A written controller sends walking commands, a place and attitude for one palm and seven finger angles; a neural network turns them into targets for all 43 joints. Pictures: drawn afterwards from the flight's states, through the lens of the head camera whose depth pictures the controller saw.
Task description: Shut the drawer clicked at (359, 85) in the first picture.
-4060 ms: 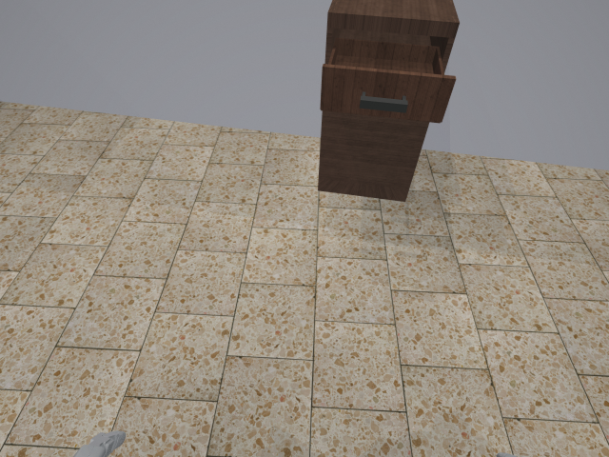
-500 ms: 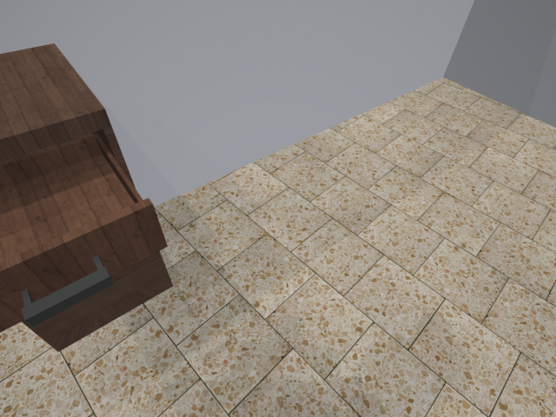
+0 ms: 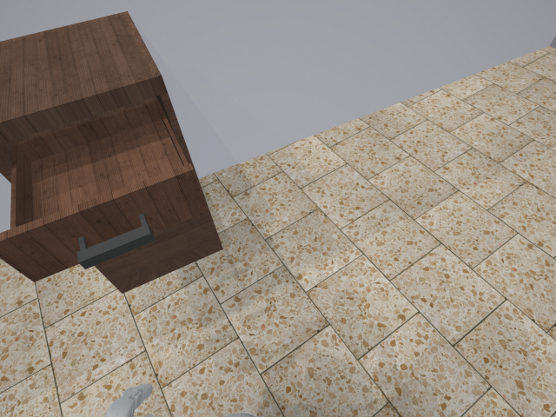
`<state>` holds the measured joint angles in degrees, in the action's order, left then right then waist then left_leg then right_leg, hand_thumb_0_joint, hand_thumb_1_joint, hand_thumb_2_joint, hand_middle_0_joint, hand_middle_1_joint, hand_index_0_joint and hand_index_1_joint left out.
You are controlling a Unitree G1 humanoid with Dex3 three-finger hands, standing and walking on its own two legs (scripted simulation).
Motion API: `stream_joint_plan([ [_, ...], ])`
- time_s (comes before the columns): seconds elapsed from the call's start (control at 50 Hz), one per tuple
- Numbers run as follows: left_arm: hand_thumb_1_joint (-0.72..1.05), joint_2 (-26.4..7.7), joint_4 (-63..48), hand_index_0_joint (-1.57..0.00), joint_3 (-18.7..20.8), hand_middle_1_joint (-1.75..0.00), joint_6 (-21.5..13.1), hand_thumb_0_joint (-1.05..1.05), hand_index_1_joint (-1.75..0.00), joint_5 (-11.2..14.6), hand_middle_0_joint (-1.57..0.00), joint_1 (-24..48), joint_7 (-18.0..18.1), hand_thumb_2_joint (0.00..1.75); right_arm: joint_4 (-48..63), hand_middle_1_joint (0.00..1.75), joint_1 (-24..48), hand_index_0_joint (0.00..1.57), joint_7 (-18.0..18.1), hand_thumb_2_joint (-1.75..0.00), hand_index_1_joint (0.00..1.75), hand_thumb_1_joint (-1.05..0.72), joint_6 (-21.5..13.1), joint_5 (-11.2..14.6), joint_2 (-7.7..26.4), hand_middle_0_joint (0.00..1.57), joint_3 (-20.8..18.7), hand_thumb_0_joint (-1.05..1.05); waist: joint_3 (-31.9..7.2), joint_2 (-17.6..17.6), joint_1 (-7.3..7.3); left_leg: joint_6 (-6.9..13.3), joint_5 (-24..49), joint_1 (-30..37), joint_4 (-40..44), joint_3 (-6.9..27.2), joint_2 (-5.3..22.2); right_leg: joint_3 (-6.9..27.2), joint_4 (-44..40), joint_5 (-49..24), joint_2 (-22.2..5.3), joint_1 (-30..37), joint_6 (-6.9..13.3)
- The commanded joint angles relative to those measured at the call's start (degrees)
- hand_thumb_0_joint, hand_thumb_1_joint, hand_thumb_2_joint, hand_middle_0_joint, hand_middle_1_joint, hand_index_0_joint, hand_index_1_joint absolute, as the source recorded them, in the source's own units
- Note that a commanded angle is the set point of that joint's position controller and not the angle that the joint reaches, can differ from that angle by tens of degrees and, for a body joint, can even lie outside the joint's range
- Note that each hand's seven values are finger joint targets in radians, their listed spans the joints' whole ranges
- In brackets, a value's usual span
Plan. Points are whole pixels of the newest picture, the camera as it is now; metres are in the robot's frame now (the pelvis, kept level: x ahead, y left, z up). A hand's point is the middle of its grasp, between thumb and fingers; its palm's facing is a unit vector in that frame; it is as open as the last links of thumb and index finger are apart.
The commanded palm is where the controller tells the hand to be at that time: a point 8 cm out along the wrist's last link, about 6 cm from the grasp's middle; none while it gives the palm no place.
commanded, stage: turn to face it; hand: left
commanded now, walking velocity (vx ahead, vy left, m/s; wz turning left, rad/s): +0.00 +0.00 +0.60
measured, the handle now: (115, 237) +0.45 +0.34 -0.08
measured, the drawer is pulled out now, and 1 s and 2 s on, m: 0.30 0.30 0.30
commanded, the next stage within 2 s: take the last steps up to it in 0.62 s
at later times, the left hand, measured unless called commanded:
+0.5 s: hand out of the picture -0.11 +0.19 -0.17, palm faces +0.38 -0.89 -0.26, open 7.4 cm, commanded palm none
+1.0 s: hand out of the picture -0.05 +0.20 -0.15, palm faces +0.39 -0.90 -0.20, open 7.4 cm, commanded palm none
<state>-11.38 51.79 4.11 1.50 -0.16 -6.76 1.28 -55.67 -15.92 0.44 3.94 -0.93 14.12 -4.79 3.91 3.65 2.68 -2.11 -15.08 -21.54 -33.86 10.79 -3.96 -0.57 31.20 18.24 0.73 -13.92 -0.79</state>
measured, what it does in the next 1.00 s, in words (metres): steps on the spot, turning left: left foot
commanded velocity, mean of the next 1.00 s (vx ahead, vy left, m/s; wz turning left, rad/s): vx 0.09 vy -0.03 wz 0.28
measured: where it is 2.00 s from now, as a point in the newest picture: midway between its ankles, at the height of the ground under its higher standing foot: (289, 392)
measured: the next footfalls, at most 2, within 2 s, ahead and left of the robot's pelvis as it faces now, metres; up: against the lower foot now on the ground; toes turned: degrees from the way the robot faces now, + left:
left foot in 0.52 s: -0.04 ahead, +0.11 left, +0.00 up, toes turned +25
right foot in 1.10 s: +0.06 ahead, -0.09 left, +0.00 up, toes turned +20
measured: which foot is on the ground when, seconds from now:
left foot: up 0.00-0.50, down 0.52-1.00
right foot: down 0.00-0.52, up 0.54-1.00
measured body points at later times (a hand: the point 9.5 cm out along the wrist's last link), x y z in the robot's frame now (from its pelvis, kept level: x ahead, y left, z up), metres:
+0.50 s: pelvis -0.03 +0.00 +0.00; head +0.01 +0.02 +0.45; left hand -0.13 +0.24 -0.15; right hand +0.19 -0.20 -0.13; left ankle -0.08 +0.10 -0.72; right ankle -0.01 -0.10 -0.73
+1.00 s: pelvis -0.03 +0.00 +0.01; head -0.05 +0.00 +0.46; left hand -0.07 +0.25 -0.13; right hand +0.05 -0.22 -0.14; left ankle -0.08 +0.10 -0.73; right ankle +0.02 -0.11 -0.70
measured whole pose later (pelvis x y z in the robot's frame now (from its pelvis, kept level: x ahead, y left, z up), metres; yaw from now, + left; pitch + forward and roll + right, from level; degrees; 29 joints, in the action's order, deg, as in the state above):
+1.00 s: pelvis -0.03 +0.00 +0.01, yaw +24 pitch -2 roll +1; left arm -11.7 57.5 2.8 2.6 -1.4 -12.8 -0.7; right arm -59.2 -20.1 1.0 0.0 -1.8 9.8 -2.0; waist -0.1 -1.5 2.4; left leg 2.4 -11.8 -7.2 -20.7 -1.6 -2.1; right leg -2.3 45.0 22.4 -3.9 -19.4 -3.0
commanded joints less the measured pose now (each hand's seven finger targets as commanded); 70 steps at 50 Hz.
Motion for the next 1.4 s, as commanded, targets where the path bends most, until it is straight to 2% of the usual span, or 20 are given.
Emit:
stream_joint_plan([
  [0.0, 0.90, -12.1, -4.7, -0.20, 2.1, -0.30, -1.2, 0.00, -0.30, -0.7, -0.20, -2.5, 1.5, 0.90, 7.1, 0.30, 3.1, 0.20, -0.4, -0.90, 0.30, -0.90, -1.1, -0.8, 6.0, 0.20, -2.2, 0.00, -2.2, -15.1, -2.55, 0.2, -13.6, -13.4, -29.6, -2.8, 3.3, 17.4, -19.7, 0.9, -24.8, 0.6, 7.9],
  [0.04, 0.90, -9.6, -5.6, -0.20, 1.2, -0.30, -1.3, 0.00, -0.30, -0.6, -0.20, 1.3, 1.1, 0.90, 4.8, 0.30, 1.5, 0.20, -1.2, -0.90, 0.30, -0.90, -0.3, -0.8, 4.9, 0.20, -2.1, 0.00, 1.3, -12.5, -0.16, -0.7, -7.9, -11.9, -36.2, -6.6, 4.6, 9.0, -17.2, -5.5, -19.1, -2.3, 6.2],
  [0.1, 0.90, -8.6, -5.2, -0.20, 0.7, -0.30, -2.0, 0.00, -0.30, -0.6, -0.20, -1.9, 0.8, 0.90, 4.6, 0.30, 1.2, 0.20, -1.8, -0.90, 0.30, -0.90, -0.1, -0.6, 4.4, 0.20, -1.7, 0.00, 1.4, -13.6, -0.86, -2.0, -3.3, -13.1, -39.0, -9.4, 5.0, 1.7, -14.9, -11.5, -16.7, 0.7, 5.8],
  [0.32, 0.90, -11.3, -1.9, -0.20, 1.2, -0.30, -1.9, 0.00, -0.30, -1.6, -0.20, -13.4, 0.9, 0.90, 8.2, 0.30, 13.0, 0.20, -1.8, -0.90, 0.30, -0.90, -0.5, -0.1, 3.5, 0.20, 0.1, 0.00, -3.0, -14.7, -6.11, -2.3, -10.8, -9.1, -20.6, -13.6, 6.3, -0.6, -9.8, -31.9, -21.5, 12.0, 8.8],
  [0.4, 0.90, -12.5, -1.0, -0.20, 1.6, -0.30, -1.5, 0.00, -0.30, -1.8, -0.20, -13.7, 0.7, 0.90, 8.2, 0.30, 12.8, 0.20, -1.6, -0.90, 0.30, -0.90, -1.3, 0.3, 2.6, 0.20, 1.0, 0.00, -6.1, -16.2, -6.34, -0.4, -11.3, -1.2, -10.1, -16.1, 4.8, -2.2, -7.1, -36.5, -21.6, 11.7, 8.4],
  [0.46, 0.90, -12.4, -0.1, -0.20, 1.7, -0.30, -1.4, 0.00, -0.30, -1.1, -0.20, -12.0, 0.4, 0.90, 6.8, 0.30, 6.9, 0.20, -1.2, -0.90, 0.30, -0.90, -2.4, 0.2, 4.2, 0.20, 0.9, 0.00, -9.5, -14.0, -2.67, 1.1, 1.4, 11.8, 8.7, -16.9, 4.5, -7.0, 2.1, -35.0, -19.5, 8.6, 3.8],
  [0.48, 0.90, -10.8, -0.6, -0.20, 1.4, -0.30, -1.3, 0.00, -0.30, -0.5, -0.20, -11.7, 0.2, 0.90, 5.7, 0.30, 3.0, 0.20, -0.9, -0.90, 0.30, -0.90, -3.1, -0.2, 8.4, 0.20, -0.1, 0.00, -12.9, -4.8, -0.21, 3.5, 14.5, 23.9, 13.1, -10.3, 11.3, -9.6, 12.3, -24.2, -16.6, -0.5, 0.5],
  [0.5, 0.90, -6.9, -2.9, -0.20, 0.1, -0.30, -1.1, 0.00, -0.30, -0.3, -0.20, -10.4, -0.3, 0.90, 5.6, 0.30, 0.4, 0.20, -0.4, -0.90, 0.30, -0.90, -3.3, -0.1, 14.7, 0.20, -1.6, 0.00, -13.0, 12.9, 1.31, 11.2, 41.1, 31.5, 12.7, 9.1, 26.8, -9.3, 23.9, 14.7, -8.3, -18.2, -3.9],
  [0.52, 0.90, -7.9, -3.6, -0.20, -0.4, -0.30, -0.2, 0.00, -0.30, -0.8, -0.20, -8.5, 0.4, 0.90, 4.7, 0.30, -1.5, 0.20, -0.2, -0.90, 0.30, -0.90, -2.4, 0.5, 15.7, 0.20, -1.4, 0.00, -13.1, 8.4, 1.59, 15.5, 50.6, 28.5, 10.6, 6.6, 29.9, -3.1, 28.6, 20.0, -8.3, -17.6, -3.3],
  [0.66, 0.90, -7.7, 1.8, -0.20, 0.4, -0.30, 0.7, 0.00, -0.30, -0.7, -0.20, -10.8, -0.1, 0.90, 5.4, 0.30, 6.4, 0.20, 0.9, -0.90, 0.30, -0.90, -3.6, 0.4, 7.8, 0.20, 1.0, 0.00, -4.0, 3.6, -3.38, 10.4, 40.3, 16.5, 14.3, -5.3, 17.0, -0.6, 35.4, 3.2, -6.6, -15.0, -4.5],
  [0.72, 0.90, -7.0, 2.3, -0.20, 0.2, -0.30, 0.7, 0.00, -0.30, -0.8, -0.20, -10.6, 0.0, 0.90, 4.4, 0.30, 3.9, 0.20, 0.9, -0.90, 0.30, -0.90, -4.0, 0.4, 6.8, 0.20, 1.1, 0.00, -3.9, 3.1, -3.18, 10.7, 32.4, 16.5, 16.6, -3.6, 16.6, 0.1, 32.8, 1.2, -6.2, -14.4, -4.7],
  [0.84, 0.90, -5.4, 1.5, -0.20, -0.8, -0.30, -0.2, 0.00, -0.30, -1.5, -0.20, -5.1, -1.0, 0.90, 1.2, 0.30, -2.8, 0.20, 1.0, -0.90, 0.30, -0.90, -5.0, -0.3, 5.4, 0.20, 0.6, 0.00, 1.1, 2.6, -0.66, 13.3, -7.1, 14.7, 25.2, 5.6, 19.1, 0.3, 23.0, 2.5, -6.4, -17.0, -3.2],
  [0.92, 0.90, -4.6, 0.7, -0.20, -0.9, -0.30, -0.7, 0.00, -0.30, -1.4, -0.20, -2.0, -1.7, 0.90, -0.3, 0.30, -5.0, 0.20, 1.1, -0.90, 0.30, -0.90, -5.2, -0.9, 5.7, 0.20, 0.1, 0.00, 3.7, 2.9, 0.18, 13.4, -15.5, 10.8, 26.9, 8.0, 19.9, -0.6, 13.9, 4.9, -5.7, -13.1, -1.7],
  [1.04, 0.90, -3.0, 4.9, -0.20, -0.3, -0.30, -2.0, 0.00, -0.30, -1.2, -0.20, -12.5, -2.0, 0.90, -1.9, 0.30, -2.9, 0.20, 0.8, -0.90, 0.30, -0.90, -4.9, -0.7, 5.3, 0.20, 0.2, 0.00, 0.2, 0.1, -4.78, 9.3, -20.3, -1.2, 18.0, 2.1, 14.9, -3.4, -5.4, -0.6, -1.6, 10.3, -0.3],
  [1.06, 0.90, -4.7, 6.1, -0.20, 0.1, -0.30, -2.7, 0.00, -0.30, -1.5, -0.20, -16.0, -1.6, 0.90, -2.1, 0.30, -3.4, 0.20, 0.7, -0.90, 0.30, -0.90, -5.1, -0.4, 3.2, 0.20, 0.6, 0.00, -1.2, -5.9, -6.02, 7.1, -19.1, -6.2, 9.5, -1.8, 11.1, 0.9, -11.4, 3.5, -4.8, 17.4, 0.6],
  [1.08, 0.90, -9.0, 7.3, -0.20, 0.9, -0.30, -3.2, 0.00, -0.30, -2.0, -0.20, -20.0, -0.9, 0.90, -1.3, 0.30, -3.7, 0.20, 0.6, -0.90, 0.30, -0.90, -5.4, 0.3, -1.1, 0.20, 1.6, 0.00, -1.8, -19.4, -7.49, 4.0, -17.7, -16.9, -7.0, -11.2, 4.2, 18.0, -19.7, 16.7, -17.3, 23.9, 4.8],
  [1.1, 0.90, -11.4, 7.5, -0.20, 1.1, -0.30, -3.0, 0.00, -0.30, -1.0, -0.20, -22.9, -0.5, 0.90, 0.8, 0.30, 0.7, 0.20, 0.2, -0.90, 0.30, -0.90, -5.5, -0.5, 0.8, 0.20, 1.5, 0.00, 1.3, -21.0, -9.23, 3.7, -18.9, -20.6, -17.3, -11.8, 4.8, 28.1, -26.1, 23.9, -24.2, 17.5, 9.3],
  [1.14, 0.90, -8.1, 7.0, -0.20, 0.8, -0.30, -3.6, 0.00, -0.30, -0.5, -0.20, -17.6, -0.1, 0.90, -0.7, 0.30, 0.8, 0.20, -0.4, -0.90, 0.30, -0.90, -4.8, -0.9, 2.1, 0.20, 0.4, 0.00, 5.7, -15.5, -5.81, 4.1, -10.2, -19.4, -26.3, -9.6, 8.1, 25.1, -28.9, 26.0, -22.0, 7.9, 9.7],
  [1.2, 0.90, -2.6, 6.9, -0.20, -0.8, -0.30, -4.7, 0.00, -0.30, -0.3, -0.20, -14.3, -0.2, 0.90, -4.4, 0.30, -4.6, 0.20, -0.8, -0.90, 0.30, -0.90, -4.0, -1.0, -1.4, 0.20, 0.3, 0.00, 5.7, -5.6, -1.48, 2.4, 0.5, -14.4, -30.2, -11.5, 9.2, 9.1, -26.0, 5.6, -15.1, 4.4, 7.6],
  [1.38, 0.90, 0.9, 13.3, -0.20, -2.4, -0.30, -6.6, 0.00, -0.30, -1.0, -0.20, -28.0, 0.9, 0.90, -2.8, 0.30, 3.5, 0.20, -0.6, -0.90, 0.30, -0.90, -4.1, -0.6, -2.0, 0.20, 0.6, 0.00, 4.5, -9.9, -4.02, 2.0, 4.7, -21.6, -27.9, -13.2, 8.6, 4.6, -19.5, -36.2, -12.9, 16.6, 4.0],
])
